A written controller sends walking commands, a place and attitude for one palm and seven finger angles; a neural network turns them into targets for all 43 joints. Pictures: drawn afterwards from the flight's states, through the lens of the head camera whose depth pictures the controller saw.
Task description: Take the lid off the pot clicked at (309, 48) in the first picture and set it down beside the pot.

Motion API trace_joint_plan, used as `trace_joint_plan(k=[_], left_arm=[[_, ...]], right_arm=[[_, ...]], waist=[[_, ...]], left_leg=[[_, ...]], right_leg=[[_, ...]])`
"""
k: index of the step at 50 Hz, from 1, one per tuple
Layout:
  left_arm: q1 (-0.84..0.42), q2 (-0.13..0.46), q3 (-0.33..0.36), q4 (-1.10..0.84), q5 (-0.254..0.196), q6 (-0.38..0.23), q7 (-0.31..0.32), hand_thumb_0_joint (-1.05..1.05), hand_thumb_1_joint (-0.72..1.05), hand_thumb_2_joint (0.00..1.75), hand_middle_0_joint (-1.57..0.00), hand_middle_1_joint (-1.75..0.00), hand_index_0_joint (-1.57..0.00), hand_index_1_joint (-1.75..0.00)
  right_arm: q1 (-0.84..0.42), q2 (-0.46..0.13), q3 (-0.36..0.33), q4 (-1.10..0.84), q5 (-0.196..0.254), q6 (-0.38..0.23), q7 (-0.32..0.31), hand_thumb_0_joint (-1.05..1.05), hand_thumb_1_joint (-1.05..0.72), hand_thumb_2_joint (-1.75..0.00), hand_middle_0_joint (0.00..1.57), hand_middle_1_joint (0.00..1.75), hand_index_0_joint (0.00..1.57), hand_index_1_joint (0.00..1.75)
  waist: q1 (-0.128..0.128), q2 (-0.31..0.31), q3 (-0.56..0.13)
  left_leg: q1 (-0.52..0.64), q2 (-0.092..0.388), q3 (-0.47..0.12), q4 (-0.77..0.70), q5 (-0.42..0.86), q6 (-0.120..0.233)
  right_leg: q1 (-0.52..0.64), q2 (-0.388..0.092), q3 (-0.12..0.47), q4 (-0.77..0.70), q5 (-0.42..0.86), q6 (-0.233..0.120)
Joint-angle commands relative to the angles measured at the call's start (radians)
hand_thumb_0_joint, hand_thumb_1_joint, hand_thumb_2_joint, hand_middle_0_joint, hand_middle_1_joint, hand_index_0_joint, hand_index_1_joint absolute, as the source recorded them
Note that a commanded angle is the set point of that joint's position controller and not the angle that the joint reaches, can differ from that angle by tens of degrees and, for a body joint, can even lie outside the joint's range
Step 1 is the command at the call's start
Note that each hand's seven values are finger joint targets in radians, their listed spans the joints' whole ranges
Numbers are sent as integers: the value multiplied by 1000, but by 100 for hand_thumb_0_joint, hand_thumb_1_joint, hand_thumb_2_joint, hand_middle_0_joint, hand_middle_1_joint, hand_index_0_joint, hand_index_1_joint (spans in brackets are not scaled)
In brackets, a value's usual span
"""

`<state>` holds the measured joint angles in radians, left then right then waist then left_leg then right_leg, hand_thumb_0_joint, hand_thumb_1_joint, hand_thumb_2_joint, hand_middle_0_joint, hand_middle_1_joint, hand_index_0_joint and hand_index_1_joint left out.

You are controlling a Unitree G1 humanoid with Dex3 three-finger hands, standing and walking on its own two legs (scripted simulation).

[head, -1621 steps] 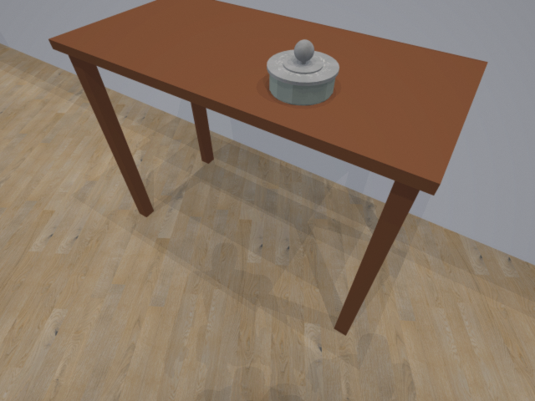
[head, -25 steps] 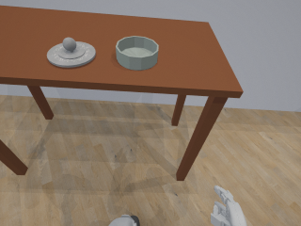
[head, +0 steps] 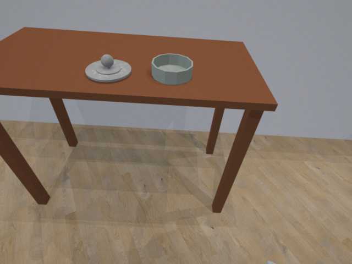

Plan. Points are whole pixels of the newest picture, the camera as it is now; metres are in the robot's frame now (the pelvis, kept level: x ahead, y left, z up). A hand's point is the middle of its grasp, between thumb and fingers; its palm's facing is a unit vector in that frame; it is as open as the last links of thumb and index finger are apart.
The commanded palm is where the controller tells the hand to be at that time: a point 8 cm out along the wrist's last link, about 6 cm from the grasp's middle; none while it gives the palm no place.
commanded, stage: stop stepping back and stand still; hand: left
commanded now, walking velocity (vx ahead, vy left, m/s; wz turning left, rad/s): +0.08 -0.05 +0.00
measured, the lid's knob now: (107, 60) +0.75 +0.31 +0.12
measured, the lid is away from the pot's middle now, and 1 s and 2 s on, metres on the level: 0.24 0.24 0.24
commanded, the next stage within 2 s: let the arm hang, fingers relaxed in 1.16 s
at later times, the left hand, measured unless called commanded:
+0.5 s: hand (56, 185) +0.25 +0.28 +0.07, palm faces +0.35 -0.82 -0.44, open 7.3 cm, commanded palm none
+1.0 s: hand out of the picture +0.00 +0.18 -0.18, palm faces +0.10 -0.97 -0.23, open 7.3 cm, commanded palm none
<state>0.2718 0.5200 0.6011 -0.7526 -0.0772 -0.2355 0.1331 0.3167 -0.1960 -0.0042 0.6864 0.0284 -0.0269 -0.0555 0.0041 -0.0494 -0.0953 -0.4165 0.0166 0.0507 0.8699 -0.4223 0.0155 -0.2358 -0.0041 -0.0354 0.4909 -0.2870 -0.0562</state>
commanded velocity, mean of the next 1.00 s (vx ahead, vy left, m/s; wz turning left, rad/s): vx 0.01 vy -0.02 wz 0.00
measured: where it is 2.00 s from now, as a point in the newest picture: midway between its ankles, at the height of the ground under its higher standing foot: outside the picture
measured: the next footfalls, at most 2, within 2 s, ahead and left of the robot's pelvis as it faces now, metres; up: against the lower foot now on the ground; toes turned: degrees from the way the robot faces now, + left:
left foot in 0.06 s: +0.03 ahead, +0.11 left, +0.00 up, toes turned +6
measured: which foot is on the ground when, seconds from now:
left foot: up 0.00-0.04, down 0.06-1.00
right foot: down 0.00-1.00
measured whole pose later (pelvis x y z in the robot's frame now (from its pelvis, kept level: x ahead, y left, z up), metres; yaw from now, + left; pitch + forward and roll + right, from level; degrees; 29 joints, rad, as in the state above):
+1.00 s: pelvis +0.03 +0.00 +0.00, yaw +5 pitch +0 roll -1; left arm 0.30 0.18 0.02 1.10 0.00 0.01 0.04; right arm 0.31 -0.13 -0.02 1.04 0.00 0.03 -0.04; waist -0.01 0.02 0.08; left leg -0.19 0.02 0.02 0.51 -0.32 0.01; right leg -0.17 0.07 0.00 0.45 -0.28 -0.05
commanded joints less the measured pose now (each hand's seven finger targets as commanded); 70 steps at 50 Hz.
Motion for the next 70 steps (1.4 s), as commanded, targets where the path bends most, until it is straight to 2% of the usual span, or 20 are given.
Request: trace_joint_plan(k=[1, 3, 6, 10, 14, 17, 18, 21, 23, 26, 27, 28, 29, 32, 35, 38, 40, 46, 54, 70], left_arm=[[-173, 110, -16, 73, -4, 11, 35, 0, 90, 90, -20, -30, -20, -30], [-139, 113, -13, -56, -15, 5, 29, 0, 90, 90, -20, -30, -20, -30], [-107, 125, 14, -204, -9, 4, 26, 0, 90, 90, -20, -30, -20, -30], [38, 212, 106, -351, 1, -22, 37, 0, 90, 90, -20, -30, -20, -30], [26, 201, 123, -234, -3, -24, 52, 0, 90, 90, -20, -30, -20, -30], [-48, 168, 106, -96, -7, -26, 54, 0, 90, 90, -20, -30, -20, -30], [91, -166, -446, 757, 87, 147, -86, 0, 90, 90, -20, -30, -20, -30], [139, -258, -488, 876, 110, 246, -132, 0, 90, 90, -20, -30, -20, -30], [20, -250, -488, 930, 108, 226, -137, 0, 90, 90, -20, -30, -20, -30], [-32, -215, -497, 1155, 97, 234, -124, 0, 90, 90, -20, -30, -20, -30], [10, -188, -495, 1239, 102, 235, -119, 0, 90, 90, -20, -30, -20, -30], [49, -124, -488, 1322, 105, 227, -109, 0, 90, 90, -20, -30, -20, -30], [55, -110, -501, 1384, 97, 222, -104, 0, 90, 90, -20, -30, -20, -30], [-16, -135, -519, 1526, 93, 214, -95, 0, 90, 90, -20, -30, -20, -30], [-25, -184, -503, 1587, 101, 210, -86, 0, 90, 90, -20, -30, -20, -30], [-15, -216, -528, 1665, 81, 215, -95, 0, 90, 90, -20, -30, -20, -30], [57, -273, -553, 1698, 73, 223, -106, 0, 90, 90, -20, -30, -20, -30], [57, -245, -571, 1800, 71, 216, -94, 0, 90, 90, -20, -30, -20, -30], [24, -272, -572, 1831, 77, 224, -85, 0, 90, 90, -20, -30, -20, -30], [-12, -278, -564, 1817, 76, 223, -88, 0, 90, 90, -20, -30, -20, -30]], right_arm=[[-189, -130, -35, -205, 6, -108, -39, 0, -90, -90, 20, 30, 20, 30], [-179, -163, -49, -244, 14, -109, -29, 0, -90, -90, 20, 30, 20, 30], [-210, -125, -41, -244, -5, -130, -3, 0, -90, -90, 20, 30, 20, 30], [-226, -118, -26, -236, -14, -143, 11, 0, -90, -90, 20, 30, 20, 30], [-171, -111, -59, -198, 0, -125, 20, 0, -90, -90, 20, 30, 20, 30], [-166, -91, -48, -177, 6, -92, 22, 0, -90, -90, 20, 30, 20, 30], [-136, -276, -114, 20, 21, -158, 70, 0, -90, -90, 20, 30, 20, 30], [-91, -219, -91, 39, -24, -54, 64, 0, -90, -90, 20, 30, 20, 30], [-103, -249, -81, -6, -57, -37, 55, 0, -90, -90, 20, 30, 20, 30], [-141, -229, -73, 10, -72, -8, 41, 0, -90, -90, 20, 30, 20, 30], [-164, -199, -65, 14, -65, 6, 37, 0, -90, -90, 20, 30, 20, 30], [-153, -136, -61, 21, -51, 17, 33, 0, -90, -90, 20, 30, 20, 30], [-167, -125, -65, 30, -44, 32, 29, 0, -90, -90, 20, 30, 20, 30], [-118, -113, -72, 112, -41, 46, 29, 0, -90, -90, 20, 30, 20, 30], [-51, -57, -69, 158, -42, 50, 32, 0, -90, -90, 20, 30, 20, 30], [68, -32, -55, 237, -39, 41, 30, 0, -90, -90, 20, 30, 20, 30], [51, -114, -59, 236, -46, 38, 15, 0, -90, -90, 20, 30, 20, 30], [60, -51, -40, 303, -27, 30, 4, 0, -90, -90, 20, 30, 20, 30], [54, -19, -40, 364, -33, 33, 8, 0, -90, -90, 20, 30, 20, 30], [68, -14, -42, 388, -38, 25, 7, 0, -90, -90, 20, 30, 20, 30]], waist=[[-28, 38, 123], [-26, 169, 50], [-45, 320, 126], [3, 211, 33], [-31, 12, -22], [-42, -5, 2], [-109, 9, 63], [-35, 67, 16], [-34, -33, 80], [6, -19, 76], [38, -125, 62], [29, -308, 67], [27, -281, 89], [-24, 76, 32], [-48, 124, 24], [-70, 96, 38], [-25, 184, 45], [-27, 78, 30], [-20, 42, 154], [-24, 69, 150]], left_leg=[[205, 43, -22, -462, -58, 56], [322, 215, -279, -520, -11, 131], [108, 306, -451, -684, -184, 171], [24, 175, -153, -479, 71, 69], [-1, 14, -30, -110, 60, -6], [64, 46, -72, -197, 9, 7], [28, 117, -64, -86, 87, -12], [102, 236, -312, -338, 349, 116], [50, 299, -474, -410, 532, 192], [39, 236, -324, -337, 700, 147], [-22, 118, -174, -220, 538, 67], [-108, -28, -20, -33, 246, -5], [-137, -35, -51, 113, -158, -17], [-74, 4, -79, 210, -102, -22], [46, 34, -66, -26, -76, -9], [265, 48, -88, -410, 218, 21], [329, 228, -284, -471, 327, 126], [285, 108, -90, -394, 492, 31], [244, 98, -100, -475, 339, 34], [266, 98, -96, -502, 346, 36]], right_leg=[[-146, -144, 158, -138, -295, -48], [-212, 11, 5, 134, -127, 34], [-245, 9, 38, 336, -170, 55], [98, 9, -8, -5, 26, 49], [147, -249, 453, -193, 160, -84], [131, -263, 325, -167, 348, -94], [-70, -308, 73, 50, 471, -63], [-257, -34, -27, 314, -57, 39], [-265, -8, 37, 395, -104, 66], [-105, -8, 87, 284, -38, 67], [39, -57, 148, 117, 215, 59], [137, -202, 373, -31, 480, 23], [144, -297, 489, -98, 704, -35], [142, -262, 426, -84, 625, -128], [79, -244, 359, -125, 479, -162], [1, -140, 242, -69, 305, -61], [-91, -15, 107, -17, 86, 32], [123, -73, 132, -77, 425, 6], [73, -65, 132, -119, 278, 10], [69, -66, 134, -127, 261, 12]])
